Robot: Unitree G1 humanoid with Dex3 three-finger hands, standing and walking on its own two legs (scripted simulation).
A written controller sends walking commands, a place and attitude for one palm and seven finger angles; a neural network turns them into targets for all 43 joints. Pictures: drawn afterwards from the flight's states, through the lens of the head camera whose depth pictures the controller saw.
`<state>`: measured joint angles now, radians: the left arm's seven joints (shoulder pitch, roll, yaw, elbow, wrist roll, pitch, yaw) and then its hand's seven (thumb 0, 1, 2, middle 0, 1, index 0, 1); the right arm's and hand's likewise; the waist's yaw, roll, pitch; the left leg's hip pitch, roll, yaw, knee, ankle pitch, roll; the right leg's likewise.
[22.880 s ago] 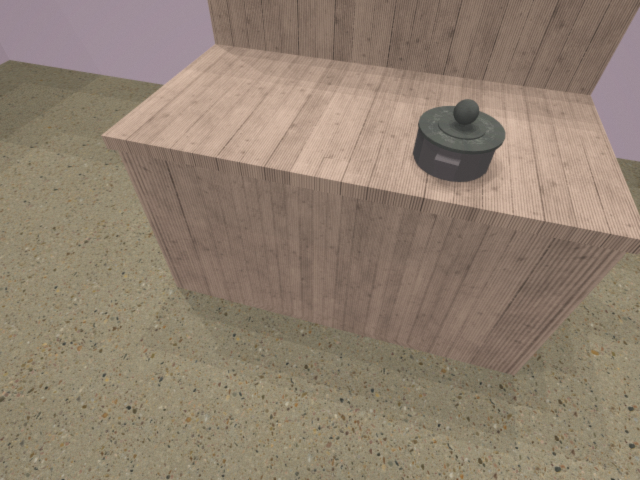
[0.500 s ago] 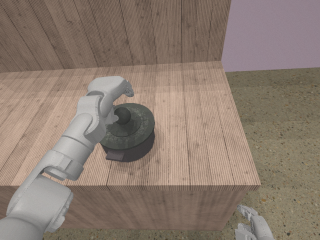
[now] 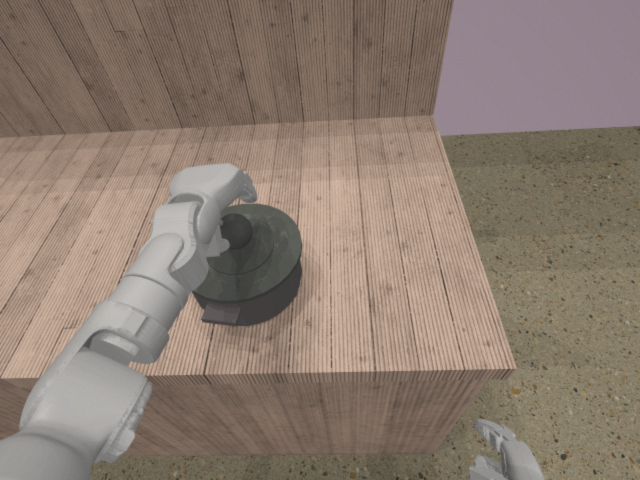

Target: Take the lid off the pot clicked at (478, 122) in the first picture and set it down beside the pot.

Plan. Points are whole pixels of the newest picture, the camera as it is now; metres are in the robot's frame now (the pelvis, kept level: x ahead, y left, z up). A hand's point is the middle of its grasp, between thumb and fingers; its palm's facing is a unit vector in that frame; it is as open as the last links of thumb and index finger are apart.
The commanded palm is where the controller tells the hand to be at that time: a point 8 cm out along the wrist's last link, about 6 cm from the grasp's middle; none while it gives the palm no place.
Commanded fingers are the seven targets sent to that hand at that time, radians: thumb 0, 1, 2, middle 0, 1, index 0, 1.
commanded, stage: lower the open fingers around the knob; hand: left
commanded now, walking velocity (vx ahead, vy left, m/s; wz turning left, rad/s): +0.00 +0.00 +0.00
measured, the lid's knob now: (234, 231) +0.45 +0.15 +0.05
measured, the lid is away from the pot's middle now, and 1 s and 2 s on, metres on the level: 0.00 0.00 0.01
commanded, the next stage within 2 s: close the fingers and squeeze the knob in 0.56 s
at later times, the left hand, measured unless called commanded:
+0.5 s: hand (221, 237) +0.42 +0.16 +0.07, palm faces -0.28 -0.06 -0.96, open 10.5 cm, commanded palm +0.41 +0.15 +0.14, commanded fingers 0.00 -0.36 1.46 -0.80 -0.08 -0.80 -0.08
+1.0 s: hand (227, 239) +0.42 +0.15 +0.07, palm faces -0.31 -0.07 -0.95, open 9.9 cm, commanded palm +0.40 +0.15 +0.14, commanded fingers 0.00 -0.05 1.16 -0.64 -0.68 -0.64 -0.68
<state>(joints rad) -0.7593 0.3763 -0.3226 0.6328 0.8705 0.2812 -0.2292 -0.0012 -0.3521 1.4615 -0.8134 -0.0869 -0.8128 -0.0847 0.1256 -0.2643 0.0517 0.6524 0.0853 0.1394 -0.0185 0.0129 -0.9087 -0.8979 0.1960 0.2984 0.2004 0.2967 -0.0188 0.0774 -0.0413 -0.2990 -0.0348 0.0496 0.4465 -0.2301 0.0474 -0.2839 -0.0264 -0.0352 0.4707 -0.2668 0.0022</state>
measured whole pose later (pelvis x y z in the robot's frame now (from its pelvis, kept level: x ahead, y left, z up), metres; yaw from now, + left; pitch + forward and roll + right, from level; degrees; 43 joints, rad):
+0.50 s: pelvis +0.00 +0.00 +0.00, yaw +0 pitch +6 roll +0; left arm -0.70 0.36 -0.33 0.63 0.88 0.24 -0.17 0.00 -0.35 1.46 -0.81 -0.09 -0.81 -0.08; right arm 0.14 -0.26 0.03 0.66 0.08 0.15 -0.02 0.01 -0.91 -0.90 0.20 0.30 0.20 0.30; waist -0.02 0.08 -0.05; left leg -0.33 -0.03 0.05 0.47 -0.24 0.05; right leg -0.30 -0.03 -0.03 0.47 -0.27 0.01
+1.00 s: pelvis +0.00 +0.00 +0.00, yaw -1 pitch +6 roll +0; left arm -0.71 0.35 -0.32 0.65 0.87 0.27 -0.18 0.00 -0.16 1.21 -0.70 -0.41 -0.70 -0.40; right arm 0.15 -0.26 0.03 0.66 0.08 0.15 -0.01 0.01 -0.91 -0.90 0.20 0.30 0.20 0.30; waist -0.03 0.08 -0.05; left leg -0.32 -0.03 0.06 0.46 -0.24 0.05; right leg -0.31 -0.02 -0.03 0.48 -0.27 0.00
